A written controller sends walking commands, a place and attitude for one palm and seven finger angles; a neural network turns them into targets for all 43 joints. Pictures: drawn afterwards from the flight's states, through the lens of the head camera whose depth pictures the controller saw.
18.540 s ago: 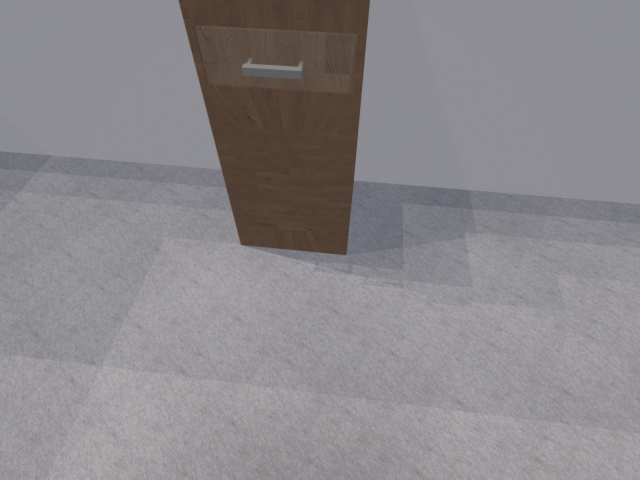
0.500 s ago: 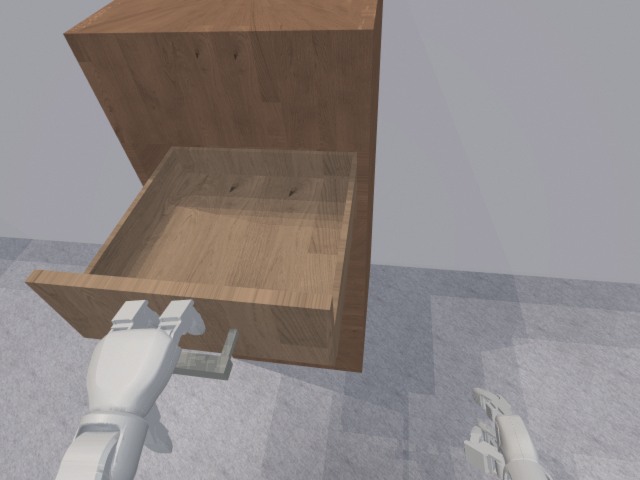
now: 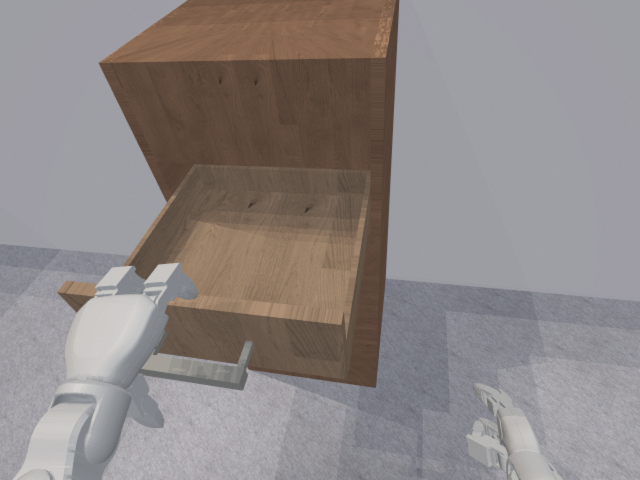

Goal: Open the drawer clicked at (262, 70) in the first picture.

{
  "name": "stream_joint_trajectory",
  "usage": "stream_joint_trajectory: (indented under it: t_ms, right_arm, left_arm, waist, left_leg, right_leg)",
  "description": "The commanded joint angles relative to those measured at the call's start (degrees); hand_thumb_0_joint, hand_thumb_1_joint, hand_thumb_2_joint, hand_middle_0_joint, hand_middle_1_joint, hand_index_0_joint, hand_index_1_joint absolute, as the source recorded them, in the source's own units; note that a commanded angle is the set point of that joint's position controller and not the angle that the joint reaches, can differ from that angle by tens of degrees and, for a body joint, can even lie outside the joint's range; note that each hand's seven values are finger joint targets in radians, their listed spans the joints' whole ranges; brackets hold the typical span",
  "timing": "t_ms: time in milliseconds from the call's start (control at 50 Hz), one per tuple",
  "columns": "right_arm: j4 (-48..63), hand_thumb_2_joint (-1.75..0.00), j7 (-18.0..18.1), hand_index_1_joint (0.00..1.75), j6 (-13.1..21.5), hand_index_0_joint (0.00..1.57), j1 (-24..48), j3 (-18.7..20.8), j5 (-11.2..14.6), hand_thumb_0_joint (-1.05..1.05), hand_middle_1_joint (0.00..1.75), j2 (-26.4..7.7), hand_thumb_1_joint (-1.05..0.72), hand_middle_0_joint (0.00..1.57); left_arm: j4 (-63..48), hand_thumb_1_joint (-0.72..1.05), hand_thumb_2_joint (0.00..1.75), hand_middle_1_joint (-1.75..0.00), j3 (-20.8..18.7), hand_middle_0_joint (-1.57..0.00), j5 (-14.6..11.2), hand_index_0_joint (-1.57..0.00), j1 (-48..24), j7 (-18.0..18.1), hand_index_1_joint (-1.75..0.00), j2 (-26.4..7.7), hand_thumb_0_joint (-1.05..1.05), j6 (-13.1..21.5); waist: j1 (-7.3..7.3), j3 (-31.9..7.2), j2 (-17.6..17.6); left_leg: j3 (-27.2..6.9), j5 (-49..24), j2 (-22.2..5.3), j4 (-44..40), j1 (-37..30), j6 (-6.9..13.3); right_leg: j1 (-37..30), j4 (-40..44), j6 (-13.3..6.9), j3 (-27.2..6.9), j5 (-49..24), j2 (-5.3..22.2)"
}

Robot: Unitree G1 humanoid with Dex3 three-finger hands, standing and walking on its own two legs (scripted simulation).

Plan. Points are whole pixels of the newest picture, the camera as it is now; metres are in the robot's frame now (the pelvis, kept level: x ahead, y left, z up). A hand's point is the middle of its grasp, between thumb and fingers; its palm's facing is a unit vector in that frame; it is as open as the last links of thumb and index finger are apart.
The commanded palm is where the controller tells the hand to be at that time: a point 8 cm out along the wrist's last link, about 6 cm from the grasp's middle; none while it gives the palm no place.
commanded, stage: lift the hand off the handle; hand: left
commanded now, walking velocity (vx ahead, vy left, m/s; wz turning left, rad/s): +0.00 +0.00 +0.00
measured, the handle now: (197, 357) +0.25 +0.22 +0.01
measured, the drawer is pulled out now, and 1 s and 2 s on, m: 0.30 0.30 0.30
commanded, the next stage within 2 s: draw the hand back to the body in 0.48 s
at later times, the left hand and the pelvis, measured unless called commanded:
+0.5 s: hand (138, 311) +0.23 +0.23 +0.16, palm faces +0.13 -0.10 -0.99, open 13.9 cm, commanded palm +0.18 +0.22 +0.21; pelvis +0.00 +0.00 +0.01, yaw +0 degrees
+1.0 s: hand (126, 345) +0.20 +0.23 +0.14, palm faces +0.06 -0.10 -0.99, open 13.9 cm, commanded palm +0.16 +0.24 +0.21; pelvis -0.01 +0.00 +0.00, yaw +1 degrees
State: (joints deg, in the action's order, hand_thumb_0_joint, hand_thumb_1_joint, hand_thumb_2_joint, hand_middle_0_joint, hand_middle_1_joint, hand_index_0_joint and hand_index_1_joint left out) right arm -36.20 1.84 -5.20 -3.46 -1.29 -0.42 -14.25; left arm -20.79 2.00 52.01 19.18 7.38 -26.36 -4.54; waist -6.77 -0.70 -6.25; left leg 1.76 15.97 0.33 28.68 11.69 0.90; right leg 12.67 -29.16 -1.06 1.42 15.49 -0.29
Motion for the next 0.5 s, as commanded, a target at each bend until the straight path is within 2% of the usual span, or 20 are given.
stream_joint_trajectory:
  t_ms: [0,40,60,80,120,140,160,180,220,240,260,280,320,340,360,380,420,440,460,480]
  right_arm:
    - [9.3,-0.9,-0.2,0.3,1.7,0.2,10.5,1.2,0.4,0.0,0.3,-4.8,-0.9,0.2]
    - [10.7,-0.9,-0.3,0.3,1.8,0.2,12.3,0.7,1.1,0.0,0.3,-4.9,-0.9,0.2]
    - [10.4,-0.9,-0.6,0.3,2.0,0.2,11.2,0.3,0.6,0.0,0.3,-4.2,-0.9,0.2]
    - [9.8,-0.9,-0.6,0.3,1.5,0.2,11.4,0.8,0.8,0.0,0.3,-4.3,-0.9,0.2]
    - [10.5,-0.9,-0.7,0.3,1.5,0.2,11.3,0.7,0.7,0.0,0.3,-4.8,-0.9,0.2]
    - [11.2,-0.9,-0.8,0.3,1.8,0.2,12.6,0.5,1.4,0.0,0.3,-5.2,-0.9,0.2]
    - [11.1,-0.9,-1.2,0.3,1.8,0.2,11.5,-0.1,0.8,0.0,0.3,-4.4,-0.9,0.2]
    - [10.0,-0.9,-1.2,0.3,1.2,0.2,12.0,0.3,1.1,0.0,0.3,-4.4,-0.9,0.2]
    - [10.3,-0.9,-1.7,0.3,0.8,0.2,12.3,0.2,1.2,0.0,0.3,-4.8,-0.9,0.2]
    - [11.1,-0.9,-1.9,0.3,1.0,0.2,14.0,0.1,2.0,0.0,0.3,-5.0,-0.9,0.2]
    - [10.9,-0.9,-2.2,0.3,1.0,0.2,12.8,-0.4,1.3,0.0,0.3,-4.4,-0.9,0.2]
    - [10.0,-0.9,-2.0,0.3,0.6,0.2,12.7,0.3,1.6,0.0,0.3,-4.6,-0.9,0.2]
    - [10.6,-0.9,-2.1,0.3,0.4,0.2,13.0,0.2,1.7,0.0,0.3,-5.1,-0.9,0.2]
    - [11.5,-0.9,-2.2,0.3,0.8,0.2,14.8,-0.1,2.5,0.0,0.3,-5.3,-0.9,0.2]
    - [11.2,-0.9,-2.3,0.3,1.0,0.2,13.2,-0.5,1.8,0.0,0.3,-4.8,-0.9,0.2]
    - [10.1,-0.9,-2.0,0.3,0.4,0.2,13.2,0.1,2.0,0.0,0.3,-5.0,-0.9,0.2]
    - [11.1,-0.9,-2.2,0.3,0.5,0.2,12.8,0.1,2.2,0.0,0.3,-5.2,-0.9,0.2]
    - [11.5,-0.9,-2.2,0.3,1.0,0.2,14.1,-0.1,2.8,0.0,0.3,-5.5,-0.9,0.2]
    - [11.4,-0.9,-2.2,0.3,1.2,0.2,12.4,-0.5,2.1,0.0,0.3,-5.1,-0.9,0.2]
    - [10.5,-0.9,-1.8,0.3,0.7,0.2,12.4,0.1,2.1,0.0,0.3,-5.5,-0.9,0.2]
  left_arm:
    - [-10.9,-0.5,0.3,-1.2,-5.9,-0.3,0.9,-0.3,-11.5,-1.0,-1.2,-10.2,0.0,-1.4]
    - [-14.1,-0.5,0.3,-1.2,-7.2,-0.3,0.0,-0.3,-12.3,-1.7,-1.2,-11.6,0.0,-2.2]
    - [-14.4,-0.5,0.3,-1.2,-4.5,-0.3,0.8,-0.3,-13.5,-2.3,-1.2,-9.3,0.0,-2.1]
    - [-13.7,-0.5,0.3,-1.2,-4.8,-0.3,0.1,-0.3,-13.1,-2.7,-1.2,-9.8,0.0,-2.2]
    - [-16.4,-0.5,0.3,-1.2,-5.2,-0.3,0.2,-0.3,-14.0,-3.1,-1.2,-10.5,0.0,-2.1]
    - [-17.1,-0.5,0.3,-1.2,-9.1,-0.3,-1.3,-0.3,-12.5,-3.0,-1.2,-13.4,0.0,-2.6]
    - [-16.8,-0.5,0.3,-1.2,-6.9,-0.3,-0.3,-0.3,-12.1,-3.4,-1.2,-11.3,0.0,-2.8]
    - [-14.6,-0.5,0.3,-1.2,-7.5,-0.3,-0.9,-0.3,-11.6,-3.8,-1.2,-11.8,0.0,-3.1]
    - [-15.9,-0.5,0.3,-1.2,-7.4,-0.3,-0.7,-0.3,-13.5,-4.2,-1.2,-12.0,0.0,-3.8]
    - [-16.6,-0.5,0.3,-1.2,-9.7,-0.3,-2.4,-0.3,-13.6,-4.5,-1.2,-13.3,0.0,-4.5]
    - [-16.9,-0.5,0.3,-1.2,-7.2,-0.3,-1.5,-0.3,-15.8,-5.2,-1.2,-11.7,0.0,-4.7]
    - [-14.6,-0.5,0.3,-1.2,-8.9,-0.3,-2.1,-0.3,-14.3,-5.6,-1.2,-13.3,0.0,-5.1]
    - [-15.8,-0.5,0.3,-1.2,-9.4,-0.3,-2.3,-0.3,-15.0,-6.6,-1.2,-14.4,0.0,-5.8]
    - [-16.8,-0.5,0.3,-1.2,-10.7,-0.3,-4.2,-0.3,-15.3,-7.2,-1.2,-15.0,0.0,-6.3]
    - [-17.1,-0.5,0.3,-1.2,-9.1,-0.3,-3.4,-0.3,-17.2,-7.9,-1.2,-14.2,0.0,-6.1]
    - [-13.5,-0.5,0.3,-1.2,-9.6,-0.3,-3.7,-0.3,-15.4,-8.5,-1.2,-14.8,0.0,-6.3]
    - [-15.1,-0.5,0.3,-1.2,-7.1,-0.3,-4.1,-0.3,-14.8,-9.7,-1.2,-12.4,0.0,-6.0]
    - [-14.9,-0.5,0.3,-1.2,-9.0,-0.3,-5.7,-0.3,-14.9,-10.1,-1.2,-13.4,0.0,-5.9]
    - [-14.8,-0.5,0.3,-1.2,-7.5,-0.3,-4.8,-0.3,-16.2,-10.7,-1.2,-12.9,0.0,-5.3]
    - [-13.4,-0.5,0.3,-1.2,-9.2,-0.3,-4.6,-0.3,-15.9,-10.6,-1.2,-15.0,0.0,-4.7]
  waist:
    - [0.38,-7.2,4.5]
    - [0.0,-9.0,1.9]
    - [-0.1,-10.3,2.5]
    - [0.38,-8.3,2.7]
    - [-0.19,-10.0,2.5]
    - [-0.48,-10.4,1.8]
    - [-0.92,-11.0,3.5]
    - [-0.21,-7.7,3.9]
    - [-0.48,-7.5,2.9]
    - [-0.49,-7.1,2.1]
    - [-0.6,-8.7,3.0]
    - [-0.18,-6.8,3.8]
    - [-0.42,-7.7,4.8]
    - [-0.2,-7.4,2.9]
    - [-0.28,-9.4,4.3]
    - [0.46,-6.2,4.9]
    - [0.47,-6.1,4.9]
    - [0.87,-5.9,3.2]
    - [0.56,-7.5,4.7]
    - [1.08,-6.0,5.3]
  left_leg:
    - [-1.1,-13.4,0.4,-5.5,-3.1,0.3]
    - [-1.6,-13.9,-0.2,-5.7,-3.9,0.1]
    - [-1.3,-14.9,0.2,-5.7,-4.2,0.3]
    - [-1.5,-15.2,-0.1,-6.5,-4.7,0.2]
    - [-1.4,-16.9,0.0,-6.7,-5.4,0.2]
    - [-1.8,-16.4,-0.5,-6.3,-4.7,0.0]
    - [-1.4,-17.6,-0.1,-6.3,-4.6,0.2]
    - [-1.3,-17.1,-0.2,-7.2,-4.5,0.0]
    - [-1.2,-16.9,-0.1,-7.6,-4.1,-0.1]
    - [-1.7,-15.7,-0.7,-7.5,-3.6,-0.1]
    - [-1.3,-16.5,-0.2,-7.6,-3.9,0.1]
    - [-1.4,-16.7,-0.3,-8.1,-4.1,0.0]
    - [-1.0,-16.2,0.0,-7.9,-4.4,0.2]
    - [-1.5,-15.1,-0.5,-7.6,-4.0,0.2]
    - [-1.1,-16.1,0.0,-7.4,-4.4,0.3]
    - [-1.1,-15.5,-0.1,-8.1,-3.9,0.2]
    - [-0.9,-14.7,-0.1,-8.1,-4.3,0.3]
    - [-1.3,-13.2,-0.5,-7.9,-3.7,0.2]
    - [-1.0,-13.5,0.0,-7.7,-3.8,0.4]
    - [-1.0,-12.9,-0.1,-8.2,-3.7,0.3]
  right_leg:
    - [-4.3,6.2,-0.1,-1.4,-10.1,-0.3]
    - [-6.1,5.9,-0.3,-1.7,-10.8,-0.4]
    - [-6.1,5.7,-0.3,-1.0,-10.3,0.0]
    - [-6.1,6.5,-0.3,-1.2,-10.8,-0.5]
    - [-7.3,6.4,-0.2,-1.0,-12.7,-0.4]
    - [-8.6,6.1,-0.4,-1.7,-13.5,-0.6]
    - [-8.7,5.8,-0.3,-0.8,-13.6,0.0]
    - [-7.9,6.8,-0.3,-1.2,-13.4,-0.5]
    - [-7.9,6.8,-0.2,-1.2,-13.0,-0.4]
    - [-8.3,6.7,-0.4,-1.5,-12.7,-0.8]
    - [-8.7,6.4,-0.3,-0.8,-12.4,-0.2]
    - [-8.4,7.1,-0.4,-1.3,-12.7,-0.6]
    - [-8.7,7.3,0.1,-1.4,-12.8,-0.3]
    - [-8.6,7.3,0.0,-1.8,-12.5,-0.6]
    - [-9.5,6.9,0.1,-1.2,-12.9,0.1]
    - [-8.2,7.6,0.1,-1.4,-12.2,-0.3]
    - [-7.5,7.9,0.4,-0.8,-11.4,-0.2]
    - [-7.3,7.9,0.2,-1.3,-10.5,-0.6]
    - [-8.0,7.6,0.4,-0.7,-10.1,0.1]
    - [-7.4,8.3,0.3,-1.1,-9.8,-0.2]
